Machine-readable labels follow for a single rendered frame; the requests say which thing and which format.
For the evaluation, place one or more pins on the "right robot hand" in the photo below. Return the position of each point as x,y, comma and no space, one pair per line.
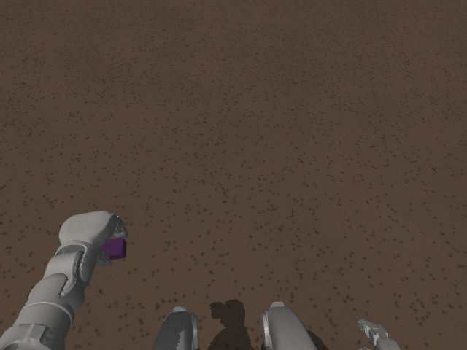
377,335

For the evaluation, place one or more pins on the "left robot hand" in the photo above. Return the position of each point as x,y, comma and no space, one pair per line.
95,228

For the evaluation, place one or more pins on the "left robot arm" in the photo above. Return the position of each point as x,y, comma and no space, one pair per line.
45,319

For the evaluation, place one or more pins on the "small box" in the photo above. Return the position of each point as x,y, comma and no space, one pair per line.
115,248

